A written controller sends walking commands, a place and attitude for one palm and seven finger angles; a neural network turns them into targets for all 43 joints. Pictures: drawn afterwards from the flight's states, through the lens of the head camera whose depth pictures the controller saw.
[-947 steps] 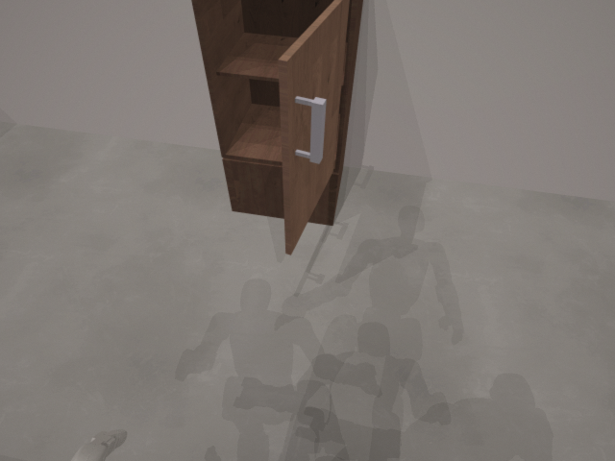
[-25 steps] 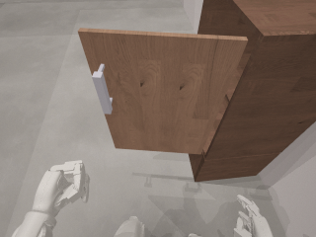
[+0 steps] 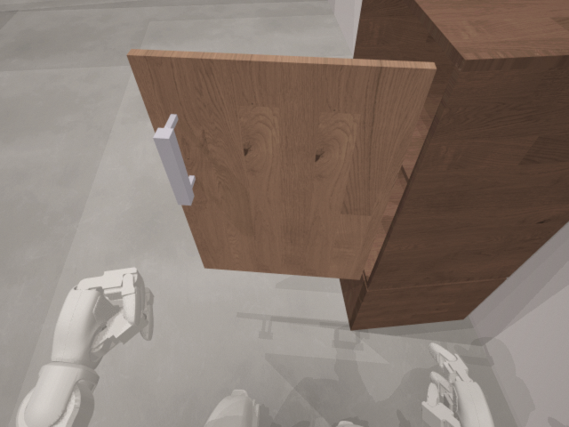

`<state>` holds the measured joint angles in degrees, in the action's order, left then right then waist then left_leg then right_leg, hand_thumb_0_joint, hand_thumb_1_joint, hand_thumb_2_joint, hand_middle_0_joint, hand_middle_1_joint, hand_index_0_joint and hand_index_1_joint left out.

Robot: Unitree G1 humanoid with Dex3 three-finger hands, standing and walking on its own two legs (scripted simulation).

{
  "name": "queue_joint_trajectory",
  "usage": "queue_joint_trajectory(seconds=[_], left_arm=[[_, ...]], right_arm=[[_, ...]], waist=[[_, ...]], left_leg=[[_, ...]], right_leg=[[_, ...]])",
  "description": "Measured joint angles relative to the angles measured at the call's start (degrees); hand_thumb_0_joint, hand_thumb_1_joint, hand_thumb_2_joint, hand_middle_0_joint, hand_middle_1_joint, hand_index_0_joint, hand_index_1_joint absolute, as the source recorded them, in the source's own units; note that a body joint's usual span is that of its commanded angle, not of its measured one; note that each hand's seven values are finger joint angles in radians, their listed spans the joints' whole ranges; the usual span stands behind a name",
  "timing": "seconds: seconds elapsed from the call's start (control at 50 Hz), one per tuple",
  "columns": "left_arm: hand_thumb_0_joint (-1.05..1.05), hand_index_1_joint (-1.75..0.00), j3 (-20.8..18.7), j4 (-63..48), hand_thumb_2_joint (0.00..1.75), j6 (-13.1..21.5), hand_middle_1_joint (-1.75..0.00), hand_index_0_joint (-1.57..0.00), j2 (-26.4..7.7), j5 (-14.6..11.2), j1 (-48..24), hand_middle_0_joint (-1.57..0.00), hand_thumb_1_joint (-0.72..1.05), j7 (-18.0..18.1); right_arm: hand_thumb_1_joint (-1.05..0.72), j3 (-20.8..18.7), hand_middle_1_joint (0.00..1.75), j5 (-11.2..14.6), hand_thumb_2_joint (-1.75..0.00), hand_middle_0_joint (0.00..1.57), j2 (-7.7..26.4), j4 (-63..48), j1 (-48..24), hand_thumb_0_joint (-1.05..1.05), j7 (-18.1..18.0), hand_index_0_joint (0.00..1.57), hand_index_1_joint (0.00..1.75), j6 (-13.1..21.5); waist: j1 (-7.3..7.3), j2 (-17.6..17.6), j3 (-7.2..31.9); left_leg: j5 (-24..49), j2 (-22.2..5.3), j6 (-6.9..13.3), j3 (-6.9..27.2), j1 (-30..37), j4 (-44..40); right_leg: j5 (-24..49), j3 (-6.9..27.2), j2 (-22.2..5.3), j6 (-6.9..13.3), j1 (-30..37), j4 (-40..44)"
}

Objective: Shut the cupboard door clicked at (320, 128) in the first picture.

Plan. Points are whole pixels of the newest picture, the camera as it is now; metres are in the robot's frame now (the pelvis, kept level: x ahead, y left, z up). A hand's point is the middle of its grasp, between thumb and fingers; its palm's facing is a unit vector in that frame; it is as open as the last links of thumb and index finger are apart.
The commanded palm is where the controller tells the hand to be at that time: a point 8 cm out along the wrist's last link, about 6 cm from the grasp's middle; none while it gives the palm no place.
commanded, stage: bring the fist close to the handle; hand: left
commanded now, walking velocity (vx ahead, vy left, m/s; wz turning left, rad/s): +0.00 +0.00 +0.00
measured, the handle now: (179, 161) +0.51 +0.22 +0.07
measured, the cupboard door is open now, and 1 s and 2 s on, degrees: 80 80 74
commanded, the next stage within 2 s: push the door shut along its arc in 1.22 s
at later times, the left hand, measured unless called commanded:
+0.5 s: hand (174, 258) +0.33 +0.18 +0.06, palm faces -0.06 -1.00 -0.04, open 3.1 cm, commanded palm +0.32 +0.23 +0.07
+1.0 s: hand (184, 214) +0.39 +0.18 +0.07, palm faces -0.04 -1.00 -0.04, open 3.1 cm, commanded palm +0.37 +0.23 +0.07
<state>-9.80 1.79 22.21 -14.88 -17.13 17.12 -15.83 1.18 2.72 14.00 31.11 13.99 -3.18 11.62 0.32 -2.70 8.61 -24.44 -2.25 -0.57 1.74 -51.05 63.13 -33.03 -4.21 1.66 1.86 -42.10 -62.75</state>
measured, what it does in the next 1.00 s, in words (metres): stands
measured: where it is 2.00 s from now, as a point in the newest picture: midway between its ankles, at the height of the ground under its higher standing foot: outside the picture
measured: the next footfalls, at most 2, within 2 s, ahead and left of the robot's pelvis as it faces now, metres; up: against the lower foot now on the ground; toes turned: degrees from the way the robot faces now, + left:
none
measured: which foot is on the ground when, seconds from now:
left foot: down 0.00-1.00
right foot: down 0.00-1.00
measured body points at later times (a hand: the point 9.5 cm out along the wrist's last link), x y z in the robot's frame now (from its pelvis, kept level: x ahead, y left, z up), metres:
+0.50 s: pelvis +0.00 +0.02 +0.01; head +0.06 +0.02 +0.46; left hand +0.32 +0.23 +0.07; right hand +0.15 -0.23 -0.08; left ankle +0.06 +0.12 -0.66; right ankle -0.02 -0.10 -0.66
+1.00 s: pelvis +0.00 +0.01 +0.01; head +0.07 +0.01 +0.46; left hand +0.39 +0.23 +0.08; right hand +0.09 -0.25 -0.10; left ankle +0.06 +0.12 -0.66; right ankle -0.02 -0.10 -0.66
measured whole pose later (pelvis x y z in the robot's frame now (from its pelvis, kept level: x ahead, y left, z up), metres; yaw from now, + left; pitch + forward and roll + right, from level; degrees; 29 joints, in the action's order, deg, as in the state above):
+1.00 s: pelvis +0.00 +0.01 +0.01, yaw -2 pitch +15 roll -1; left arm -12.6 36.0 20.9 -16.6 -11.1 -19.7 -11.3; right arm 0.2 2.2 14.9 35.7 18.2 -0.5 3.5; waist -3.6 -1.8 7.7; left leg -22.6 -2.4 0.5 -0.8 -50.6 58.7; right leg -30.4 -1.6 1.6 0.9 -42.9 -58.8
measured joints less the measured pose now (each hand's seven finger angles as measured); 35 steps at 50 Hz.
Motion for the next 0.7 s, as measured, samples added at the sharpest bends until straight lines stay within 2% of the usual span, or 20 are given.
queue_joint_trajectory(seconds=[0.12, 0.18, 0.34, 0.52, 0.64, 0.7], left_arm=[[0.02, -1.5, 0.4, 5.0, 0.9, -4.2, -1.5, -1.3, -0.5, -0.1, -6.0, -1.3, 0.9, -1.7], [0.02, -1.5, 0.9, 6.6, 0.9, -5.5, -1.5, -1.3, -0.4, 0.4, -8.2, -1.3, 0.9, -1.1], [0.02, -1.5, 0.7, 9.3, 0.9, -3.9, -1.5, -1.3, 0.5, 2.6, -14.1, -1.3, 0.9, 3.6], [0.02, -1.5, 2.2, 16.4, 0.9, -4.7, -1.5, -1.3, 0.9, 5.1, -20.6, -1.3, 0.9, 5.9], [0.02, -1.5, 1.3, 21.5, 0.9, -3.1, -1.5, -1.3, 0.4, 6.3, -28.2, -1.3, 0.9, 7.3], [0.02, -1.5, 0.3, 25.8, 0.9, -3.5, -1.5, -1.3, -0.5, 6.6, -32.1, -1.3, 0.9, 6.8]], right_arm=[[-0.9, 0.3, 0.3, 0.5, -0.9, 0.2, 0.5, 0.6, 0.2, 0.01, -0.2, 0.21, 0.3, -0.6], [-0.9, 0.3, 0.3, 0.4, -0.9, 0.2, 0.6, 0.7, 0.7, 0.01, -0.4, 0.21, 0.3, -0.7], [-0.9, -0.2, 0.3, -0.2, -0.9, 0.2, 0.2, 1.3, 1.6, 0.01, 0.7, 0.21, 0.3, -1.4], [-0.9, 0.1, 0.3, -0.4, -0.9, 0.2, 0.2, 2.0, 1.1, 0.01, 1.3, 0.21, 0.3, -3.2], [-0.9, 0.2, 0.3, -0.7, -0.9, 0.2, -0.1, 3.2, 0.4, 0.01, 1.6, 0.21, 0.3, -4.0], [-0.9, 0.4, 0.3, -0.7, -0.9, 0.2, -0.1, 3.6, 0.5, 0.01, 1.8, 0.21, 0.3, -4.9]], waist=[[-0.76, -0.6, -0.2], [-1.35, -0.4, -0.3], [-2.23, 0.5, -0.5], [-2.52, 0.5, -1.2], [-2.81, 0.8, -1.5], [-3.1, 0.9, -1.3]], left_leg=[[0.3, 0.2, 0.4, -0.2, 0.2, -0.7], [0.6, 0.2, 0.7, -0.7, 0.8, -1.8], [1.1, 0.4, 1.2, -1.9, 1.3, -3.2], [1.3, 0.6, 1.5, -2.2, 1.3, -3.7], [1.4, 0.5, 1.4, -2.1, 0.3, -3.3], [1.5, 0.3, 1.4, -2.2, 0.2, -3.4]], right_leg=[[0.5, 0.2, -0.2, -0.4, 0.3, 1.0], [1.0, 0.7, -0.3, -0.7, 0.6, 2.0], [1.7, 1.8, -0.6, -1.1, 0.7, 3.2], [2.1, 2.0, -0.8, -1.5, 0.7, 3.7], [2.1, 2.0, -0.7, -1.4, -0.3, 3.2], [2.2, 2.1, -0.6, -1.4, -0.6, 3.2]])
